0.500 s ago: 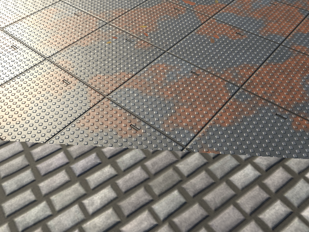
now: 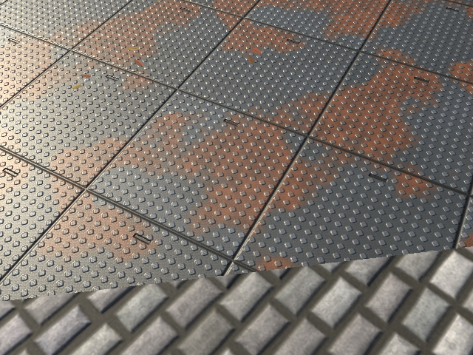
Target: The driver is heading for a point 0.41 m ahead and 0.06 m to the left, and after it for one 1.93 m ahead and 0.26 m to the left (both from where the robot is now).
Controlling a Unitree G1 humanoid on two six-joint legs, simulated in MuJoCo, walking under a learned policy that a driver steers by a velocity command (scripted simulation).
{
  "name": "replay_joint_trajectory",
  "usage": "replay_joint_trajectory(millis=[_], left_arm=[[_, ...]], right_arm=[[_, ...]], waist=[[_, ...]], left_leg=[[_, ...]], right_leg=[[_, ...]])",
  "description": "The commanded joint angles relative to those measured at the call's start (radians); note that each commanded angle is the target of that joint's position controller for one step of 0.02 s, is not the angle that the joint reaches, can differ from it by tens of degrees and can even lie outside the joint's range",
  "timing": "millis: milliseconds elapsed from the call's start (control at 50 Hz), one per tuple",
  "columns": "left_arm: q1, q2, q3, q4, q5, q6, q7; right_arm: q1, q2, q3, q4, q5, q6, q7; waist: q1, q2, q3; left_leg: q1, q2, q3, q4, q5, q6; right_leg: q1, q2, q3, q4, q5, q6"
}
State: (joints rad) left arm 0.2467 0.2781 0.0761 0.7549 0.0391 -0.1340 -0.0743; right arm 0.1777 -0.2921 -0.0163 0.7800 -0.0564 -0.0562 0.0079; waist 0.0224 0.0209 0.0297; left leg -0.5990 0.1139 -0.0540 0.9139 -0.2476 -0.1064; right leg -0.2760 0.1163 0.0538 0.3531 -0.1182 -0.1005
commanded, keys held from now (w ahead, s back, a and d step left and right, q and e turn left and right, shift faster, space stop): no key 0.76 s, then w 0.24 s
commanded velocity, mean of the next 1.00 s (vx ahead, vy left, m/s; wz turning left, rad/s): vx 0.07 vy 0.00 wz -0.08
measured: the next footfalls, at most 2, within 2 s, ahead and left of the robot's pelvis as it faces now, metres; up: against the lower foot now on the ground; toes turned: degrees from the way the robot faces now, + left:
left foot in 0.14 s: +0.13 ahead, +0.18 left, +0.00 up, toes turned +1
right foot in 1.10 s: +0.17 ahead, -0.08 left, +0.00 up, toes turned -4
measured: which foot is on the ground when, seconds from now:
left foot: up 0.00-0.12, down 0.14-1.00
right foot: down 0.00-0.84, up 0.86-1.00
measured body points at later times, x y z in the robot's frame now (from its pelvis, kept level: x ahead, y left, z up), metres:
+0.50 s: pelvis +0.07 +0.06 -0.01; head +0.09 +0.06 +0.44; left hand +0.22 +0.33 -0.11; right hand +0.25 -0.20 -0.10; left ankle +0.09 +0.18 -0.74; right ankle +0.03 -0.06 -0.74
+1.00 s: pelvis +0.11 +0.06 +0.00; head +0.12 +0.06 +0.45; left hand +0.24 +0.33 -0.10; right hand +0.16 -0.22 -0.12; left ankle +0.09 +0.18 -0.74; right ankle +0.06 -0.07 -0.70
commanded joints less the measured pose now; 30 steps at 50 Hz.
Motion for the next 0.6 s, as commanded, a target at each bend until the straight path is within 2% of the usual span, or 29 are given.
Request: replay_joint_trajectory(millis=[20,80,100,120,140,160,180,200,220,260,280,380,600], left_arm=[[-0.038,0.146,0.038,-0.103,-0.014,-0.021,-0.006],[-0.037,0.146,0.036,-0.11,-0.026,-0.005,-0.015],[-0.052,0.142,0.032,-0.113,-0.033,0.002,-0.021],[-0.062,0.123,0.02,-0.111,-0.043,0.008,-0.03],[-0.06,0.1,0.009,-0.11,-0.045,0.013,-0.037],[0.011,0.087,0.007,-0.116,-0.044,0.021,-0.032],[0.127,0.092,0.004,-0.094,-0.041,0.026,-0.02],[0.081,0.132,0.012,-0.091,-0.04,0.039,-0.01],[0.017,0.155,0.016,-0.108,-0.041,0.049,-0.005],[0.005,0.165,0.015,-0.113,-0.044,0.054,-0.001],[-0.014,0.162,0.013,-0.118,-0.045,0.053,0.001],[-0.027,0.151,0.009,-0.126,-0.044,0.055,0.017],[0.001,0.176,0.007,-0.103,-0.045,0.062,0.027]], right_arm=[[0.081,-0.079,-0.011,-0.005,0.002,0.008,0.006],[0.029,-0.085,-0.003,-0.012,0.02,-0.013,0.008],[0.026,-0.09,-0.001,-0.009,0.032,-0.022,0.009],[0.022,-0.089,0.004,-0.005,0.048,-0.032,0.011],[0.011,-0.1,0.004,-0.012,0.06,-0.045,0.009],[-0.038,-0.166,-0.004,-0.042,0.067,-0.057,0.008],[-0.105,-0.182,0.0,-0.059,0.064,-0.063,0.026],[-0.116,-0.159,0.002,-0.051,0.055,-0.054,0.043],[-0.094,-0.162,-0.003,-0.039,0.055,-0.045,0.054],[-0.084,-0.159,-0.008,-0.039,0.063,-0.037,0.061],[-0.085,-0.157,-0.011,-0.044,0.061,-0.036,0.06],[-0.132,-0.138,-0.011,-0.056,0.063,-0.044,0.065],[-0.189,-0.151,-0.028,-0.059,0.056,-0.042,0.067]], waist=[[-0.027,-0.073,-0.089],[0.002,-0.082,-0.102],[-0.008,-0.069,-0.111],[-0.027,-0.041,-0.119],[-0.037,-0.032,-0.144],[0.012,0.028,-0.215],[0.072,0.078,-0.272],[0.053,0.045,-0.233],[0.021,0.028,-0.173],[-0.002,0.03,-0.131],[-0.02,0.019,-0.114],[-0.026,0.033,-0.117],[-0.03,0.021,-0.108]], left_leg=[[0.142,0.012,0.017,-0.139,0.055,-0.001],[0.146,0.006,0.037,-0.289,0.056,0.009],[0.181,0.002,0.05,-0.356,0.113,0.016],[0.244,0.001,0.057,-0.447,0.247,0.035],[0.311,0.004,0.054,-0.482,0.39,0.067],[0.374,0.074,-0.002,-0.458,0.661,0.167],[0.403,0.127,-0.049,-0.452,0.638,0.26],[0.344,0.081,-0.008,-0.432,0.489,0.218],[0.315,0.048,0.024,-0.435,0.382,0.166],[0.358,0.028,0.036,-0.423,0.257,0.145],[0.38,0.031,0.036,-0.42,0.237,0.148],[0.441,0.034,0.031,-0.408,0.266,0.163],[0.521,0.006,0.039,-0.38,0.296,0.152]], right_leg=[[0.028,-0.293,0.188,-0.039,0.316,-0.18],[0.118,-0.32,0.247,0.028,0.317,-0.179],[0.126,-0.313,0.253,0.056,0.341,-0.169],[0.117,-0.286,0.249,0.089,0.368,-0.14],[0.108,-0.239,0.241,0.12,0.386,-0.095],[0.131,-0.146,0.186,0.152,0.29,-0.012],[0.155,-0.086,0.101,0.143,0.153,0.056],[0.182,-0.082,0.075,0.123,0.113,0.073],[0.143,-0.082,0.079,0.124,0.104,0.068],[0.048,-0.093,0.103,0.089,0.023,0.05],[0.01,-0.091,0.108,0.075,-0.006,0.048],[-0.005,-0.086,0.094,0.077,0.02,0.079],[-0.04,-0.1,0.076,0.067,0.035,0.102]])
Velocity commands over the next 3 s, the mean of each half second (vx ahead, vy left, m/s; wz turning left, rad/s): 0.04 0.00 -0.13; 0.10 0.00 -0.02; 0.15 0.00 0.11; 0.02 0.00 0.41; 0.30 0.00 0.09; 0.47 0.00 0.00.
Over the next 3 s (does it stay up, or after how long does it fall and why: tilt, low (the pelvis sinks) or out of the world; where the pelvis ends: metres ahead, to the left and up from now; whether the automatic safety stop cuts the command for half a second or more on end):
stays up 0.67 0.18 -0.03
